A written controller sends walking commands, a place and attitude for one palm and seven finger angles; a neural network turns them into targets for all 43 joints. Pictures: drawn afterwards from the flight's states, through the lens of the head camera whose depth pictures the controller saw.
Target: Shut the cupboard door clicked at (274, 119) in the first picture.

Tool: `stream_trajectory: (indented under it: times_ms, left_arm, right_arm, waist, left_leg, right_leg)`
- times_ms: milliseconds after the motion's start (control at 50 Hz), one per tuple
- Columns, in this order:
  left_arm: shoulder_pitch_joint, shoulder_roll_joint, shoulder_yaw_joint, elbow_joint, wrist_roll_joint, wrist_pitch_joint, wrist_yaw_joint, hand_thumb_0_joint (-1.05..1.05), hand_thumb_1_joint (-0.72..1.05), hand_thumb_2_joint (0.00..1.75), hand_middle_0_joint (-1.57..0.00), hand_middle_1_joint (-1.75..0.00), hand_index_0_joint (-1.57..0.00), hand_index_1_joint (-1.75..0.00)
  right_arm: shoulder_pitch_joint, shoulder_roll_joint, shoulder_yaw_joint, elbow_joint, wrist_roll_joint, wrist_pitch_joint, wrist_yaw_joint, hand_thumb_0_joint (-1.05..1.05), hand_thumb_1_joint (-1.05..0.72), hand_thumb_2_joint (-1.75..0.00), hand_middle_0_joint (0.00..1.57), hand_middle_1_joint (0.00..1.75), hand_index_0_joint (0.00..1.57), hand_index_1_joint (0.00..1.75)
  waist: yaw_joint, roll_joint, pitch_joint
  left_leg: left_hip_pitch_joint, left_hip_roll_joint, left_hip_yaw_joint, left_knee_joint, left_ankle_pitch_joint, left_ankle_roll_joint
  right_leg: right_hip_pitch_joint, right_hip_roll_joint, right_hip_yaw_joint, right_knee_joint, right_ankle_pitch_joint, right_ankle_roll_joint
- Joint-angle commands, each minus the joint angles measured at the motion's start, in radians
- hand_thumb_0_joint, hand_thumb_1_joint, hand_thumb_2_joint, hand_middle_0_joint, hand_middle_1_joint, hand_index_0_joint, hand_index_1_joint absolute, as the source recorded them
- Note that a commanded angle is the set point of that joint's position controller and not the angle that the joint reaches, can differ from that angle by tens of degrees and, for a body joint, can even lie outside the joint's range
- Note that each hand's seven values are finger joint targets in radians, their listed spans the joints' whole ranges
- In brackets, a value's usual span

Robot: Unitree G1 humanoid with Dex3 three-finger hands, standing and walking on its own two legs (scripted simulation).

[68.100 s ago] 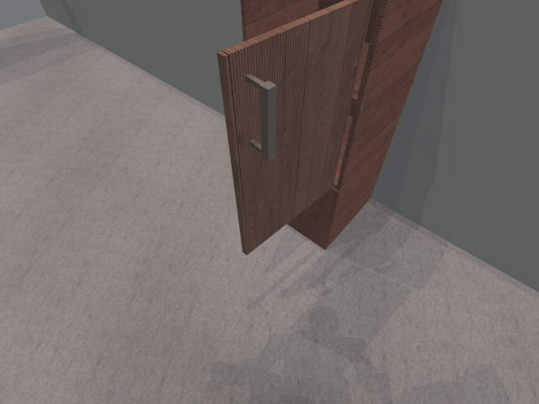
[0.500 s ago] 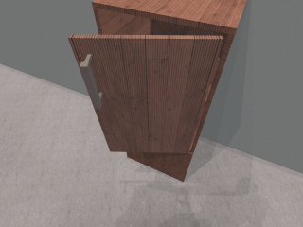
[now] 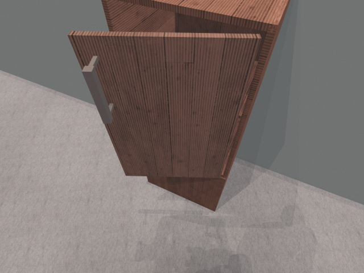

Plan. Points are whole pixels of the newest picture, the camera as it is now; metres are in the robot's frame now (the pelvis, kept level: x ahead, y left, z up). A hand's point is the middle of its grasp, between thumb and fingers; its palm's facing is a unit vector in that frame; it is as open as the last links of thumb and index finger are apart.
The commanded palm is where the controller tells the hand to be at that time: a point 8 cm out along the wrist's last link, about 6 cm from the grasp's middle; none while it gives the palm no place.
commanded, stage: raise the hand and make a fist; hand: left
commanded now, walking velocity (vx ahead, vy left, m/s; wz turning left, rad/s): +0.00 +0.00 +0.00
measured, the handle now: (101, 92) +0.47 +0.23 +0.13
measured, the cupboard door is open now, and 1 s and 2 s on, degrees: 24 24 24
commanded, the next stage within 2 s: bring the fist close to the handle in 1.86 s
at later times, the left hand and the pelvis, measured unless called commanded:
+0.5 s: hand out of the picture +0.10 +0.20 +0.00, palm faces +0.18 -0.98 -0.04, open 5.5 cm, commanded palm +0.10 +0.24 +0.01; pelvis -0.06 -0.01 -0.07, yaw +5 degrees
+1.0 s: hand (76, 241) +0.16 +0.20 +0.05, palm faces +0.00 -1.00 -0.06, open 3.4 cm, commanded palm +0.13 +0.26 +0.08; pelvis -0.04 +0.02 -0.04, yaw +3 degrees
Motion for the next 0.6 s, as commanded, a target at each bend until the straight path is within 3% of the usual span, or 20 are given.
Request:
stream_trajectory:
  times_ms: [0,20,40,60,80,100,120,140,160,180,240,300,360,380,400,420,460,500,540,580]
  left_arm:
    - [0.119,-0.087,-0.099,-0.67,-0.127,-0.132,0.075,0.0,0.9,0.9,-0.25,-0.36,-0.25,-0.36]
    - [-0.097,0.021,-0.042,-0.844,-0.131,-0.169,0.075,0.0,0.9,0.9,-0.27,-0.38,-0.27,-0.38]
    - [-0.058,0.078,0.035,-0.835,-0.121,-0.214,0.062,0.0,0.9,0.9,-0.29,-0.4,-0.29,-0.4]
    - [0.03,0.075,0.062,-0.761,-0.123,-0.264,0.034,0.0,0.9,0.9,-0.31,-0.42,-0.31,-0.42]
    - [0.197,0.072,0.11,-0.642,-0.134,-0.309,-0.004,0.0,0.9,0.9,-0.33,-0.44,-0.33,-0.44]
    - [0.278,0.019,0.095,-0.577,-0.155,-0.372,-0.056,0.0,0.9,0.9,-0.35,-0.46,-0.35,-0.46]
    - [0.383,0.003,0.122,-0.532,-0.181,-0.442,-0.12,0.0,0.9,0.9,-0.36,-0.48,-0.36,-0.48]
    - [0.419,0.008,0.143,-0.526,-0.203,-0.519,-0.191,0.0,0.9,0.9,-0.38,-0.5,-0.38,-0.5]
    - [0.431,0.015,0.143,-0.55,-0.223,-0.587,-0.266,0.0,0.9,0.9,-0.4,-0.52,-0.4,-0.52]
    - [0.44,0.069,0.189,-0.528,-0.226,-0.63,-0.337,0.0,0.9,0.9,-0.42,-0.54,-0.42,-0.54]
    - [0.297,0.156,0.201,-0.733,-0.236,-0.602,-0.416,0.0,0.9,0.9,-0.47,-0.6,-0.47,-0.6]
    - [0.054,0.195,0.22,-0.98,-0.267,-0.596,-0.363,0.0,0.9,0.9,-0.53,-0.66,-0.53,-0.66]
    - [-0.148,0.17,0.16,-1.208,-0.257,-0.692,-0.287,0.0,0.9,0.9,-0.58,-0.72,-0.58,-0.72]
    - [-0.211,0.16,0.117,-1.279,-0.25,-0.721,-0.276,0.0,0.9,0.9,-0.6,-0.74,-0.6,-0.74]
    - [-0.164,0.152,0.092,-1.266,-0.242,-0.731,-0.274,0.0,0.9,0.9,-0.62,-0.76,-0.62,-0.76]
    - [-0.136,0.112,0.03,-1.248,-0.24,-0.728,-0.285,0.0,0.9,0.9,-0.64,-0.78,-0.64,-0.78]
    - [-0.143,0.145,0.014,-1.2,-0.235,-0.681,-0.312,0.0,0.9,0.9,-0.68,-0.82,-0.68,-0.82]
    - [-0.082,0.168,0.021,-1.08,-0.22,-0.56,-0.34,0.0,0.9,0.9,-0.71,-0.86,-0.71,-0.86]
    - [0.017,0.199,0.064,-0.991,-0.201,-0.403,-0.35,0.0,0.9,0.9,-0.75,-0.9,-0.75,-0.9]
    - [0.114,0.232,0.153,-0.968,-0.208,-0.258,-0.335,0.0,0.9,0.9,-0.79,-0.94,-0.79,-0.94]
  right_arm:
    - [-0.077,-0.126,-0.03,-0.228,0.037,-0.254,-0.031,0.0,-0.9,-0.9,0.2,0.3,0.2,0.3]
    - [-0.062,-0.192,-0.063,-0.287,0.044,-0.269,-0.017,0.0,-0.9,-0.9,0.2,0.3,0.2,0.3]
    - [-0.08,-0.189,-0.078,-0.331,0.026,-0.28,-0.014,0.0,-0.9,-0.9,0.2,0.3,0.2,0.3]
    - [-0.093,-0.182,-0.082,-0.348,0.017,-0.286,-0.008,0.0,-0.9,-0.9,0.2,0.3,0.2,0.3]
    - [-0.108,-0.172,-0.094,-0.382,0.016,-0.284,0.003,0.0,-0.9,-0.9,0.2,0.3,0.2,0.3]
    - [-0.113,-0.158,-0.091,-0.41,0.011,-0.281,0.016,0.0,-0.9,-0.9,0.2,0.3,0.2,0.3]
    - [-0.118,-0.157,-0.101,-0.429,0.002,-0.272,0.028,0.0,-0.9,-0.9,0.2,0.3,0.2,0.3]
    - [-0.122,-0.157,-0.109,-0.447,0.002,-0.26,0.042,0.0,-0.9,-0.9,0.2,0.3,0.2,0.3]
    - [-0.134,-0.166,-0.114,-0.478,0.001,-0.253,0.054,0.0,-0.9,-0.9,0.2,0.3,0.2,0.3]
    - [-0.137,-0.174,-0.122,-0.503,0.007,-0.245,0.067,0.0,-0.9,-0.9,0.2,0.3,0.2,0.3]
    - [-0.192,-0.191,-0.113,-0.628,0.018,-0.219,0.066,0.0,-0.9,-0.9,0.2,0.3,0.2,0.3]
    - [-0.166,-0.179,-0.1,-0.686,0.016,-0.223,0.039,0.0,-0.9,-0.9,0.2,0.3,0.2,0.3]
    - [-0.123,-0.172,-0.084,-0.669,0.006,-0.239,0.025,0.0,-0.9,-0.9,0.2,0.3,0.2,0.3]
    - [-0.124,-0.181,-0.08,-0.662,0.004,-0.245,0.017,0.0,-0.9,-0.9,0.2,0.3,0.2,0.3]
    - [-0.104,-0.189,-0.078,-0.647,0.006,-0.25,0.011,0.0,-0.9,-0.9,0.2,0.3,0.2,0.3]
    - [-0.102,-0.194,-0.069,-0.644,0.013,-0.255,0.006,0.0,-0.9,-0.9,0.2,0.3,0.2,0.3]
    - [-0.091,-0.207,-0.06,-0.637,0.023,-0.255,-0.01,0.0,-0.9,-0.9,0.2,0.3,0.2,0.3]
    - [-0.086,-0.212,-0.051,-0.637,0.038,-0.241,-0.02,0.0,-0.9,-0.9,0.2,0.3,0.2,0.3]
    - [-0.092,-0.203,-0.05,-0.658,0.052,-0.218,-0.023,0.0,-0.9,-0.9,0.2,0.3,0.2,0.3]
    - [-0.126,-0.188,-0.048,-0.69,0.059,-0.191,-0.021,0.0,-0.9,-0.9,0.2,0.3,0.2,0.3]
  waist:
    - [-0.038,0.179,-0.324]
    - [-0.053,0.136,-0.188]
    - [-0.051,0.045,-0.155]
    - [-0.033,-0.085,-0.092]
    - [0.012,-0.164,-0.058]
    - [0.024,-0.289,-0.027]
    - [0.048,-0.355,-0.044]
    - [0.059,-0.377,-0.075]
    - [0.065,-0.347,-0.115]
    - [0.07,-0.258,-0.149]
    - [0.08,-0.008,-0.255]
    - [0.034,0.086,-0.327]
    - [-0.03,0.116,-0.364]
    - [-0.057,0.092,-0.371]
    - [-0.059,0.094,-0.369]
    - [-0.078,0.085,-0.339]
    - [-0.092,0.059,-0.306]
    - [-0.083,0.021,-0.251]
    - [-0.034,0.008,-0.23]
    - [0.038,0.024,-0.282]
  left_leg:
    - [0.065,0.05,-0.055,-0.023,0.606,-0.011]
    - [-0.044,0.033,-0.07,0.011,0.428,-0.01]
    - [-0.131,0.013,-0.067,0.042,0.355,-0.002]
    - [-0.209,-0.003,-0.062,0.069,0.283,0.002]
    - [-0.289,-0.016,-0.058,0.088,0.215,-0.003]
    - [-0.366,-0.024,-0.058,0.125,0.154,-0.009]
    - [-0.44,-0.033,-0.049,0.17,0.107,-0.019]
    - [-0.486,-0.04,-0.04,0.211,0.089,-0.026]
    - [-0.515,-0.048,-0.031,0.254,0.073,-0.029]
    - [-0.511,-0.052,-0.024,0.291,0.083,-0.032]
    - [-0.537,-0.072,0.021,0.341,0.031,-0.005]
    - [-0.54,-0.059,0.002,0.393,-0.045,0.011]
    - [-0.498,-0.033,-0.046,0.44,-0.079,0.023]
    - [-0.488,-0.022,-0.061,0.449,-0.091,0.03]
    - [-0.489,-0.016,-0.068,0.446,-0.105,0.03]
    - [-0.489,-0.012,-0.075,0.444,-0.123,0.033]
    - [-0.524,-0.01,-0.083,0.434,-0.165,0.034]
    - [-0.552,-0.012,-0.091,0.393,-0.195,0.034]
    - [-0.561,-0.012,-0.084,0.339,-0.211,0.03]
    - [-0.529,-0.019,-0.081,0.288,-0.176,0.025]
  right_leg:
    - [-0.021,-0.031,-0.059,0.003,0.181,0.007]
    - [-0.048,-0.038,-0.034,-0.01,0.229,0.004]
    - [-0.079,-0.043,-0.048,0.0,0.221,0.003]
    - [-0.131,-0.037,-0.054,0.007,0.185,0.011]
    - [-0.142,-0.046,-0.034,0.006,0.125,0.013]
    - [-0.182,-0.047,-0.035,0.042,0.093,0.025]
    - [-0.184,-0.052,-0.015,0.078,0.094,0.032]
    - [-0.179,-0.057,0.003,0.118,0.121,0.032]
    - [-0.17,-0.068,0.033,0.15,0.156,0.031]
    - [-0.155,-0.082,0.062,0.187,0.22,0.019]
    - [-0.185,-0.085,0.105,0.203,0.043,0.002]
    - [-0.281,-0.068,0.135,0.193,-0.226,0.002]
    - [-0.388,-0.036,0.097,0.233,-0.279,-0.006]
    - [-0.422,-0.024,0.082,0.259,-0.272,-0.008]
    - [-0.432,-0.019,0.076,0.264,-0.276,-0.013]
    - [-0.452,-0.013,0.06,0.268,-0.273,-0.012]
    - [-0.431,-0.013,0.062,0.243,-0.311,-0.003]
    - [-0.4,-0.017,0.057,0.202,-0.345,0.003]
    - [-0.35,-0.029,0.059,0.161,-0.377,0.008]
    - [-0.26,-0.034,0.046,0.158,-0.356,0.005]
